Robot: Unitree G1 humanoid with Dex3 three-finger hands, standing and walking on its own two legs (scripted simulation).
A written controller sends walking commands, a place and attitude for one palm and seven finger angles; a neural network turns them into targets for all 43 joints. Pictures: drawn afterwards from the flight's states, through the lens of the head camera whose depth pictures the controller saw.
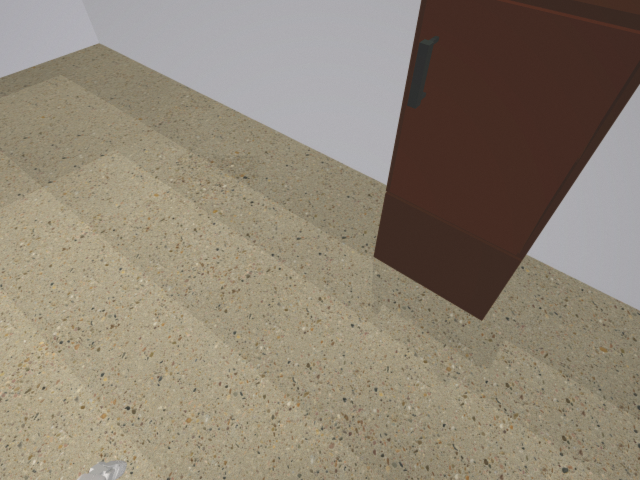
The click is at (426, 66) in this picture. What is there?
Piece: cupboard door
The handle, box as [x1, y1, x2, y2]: [407, 36, 438, 108]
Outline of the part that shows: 437,36 434,36 429,40 424,39 419,42 407,105 415,108 419,104 420,100 425,96 425,93 422,90 432,45 438,40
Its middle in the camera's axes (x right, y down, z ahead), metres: +0.24 -0.40 +0.92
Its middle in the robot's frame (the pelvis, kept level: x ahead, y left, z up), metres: +0.97 -0.19 +0.04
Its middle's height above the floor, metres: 0.81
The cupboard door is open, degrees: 0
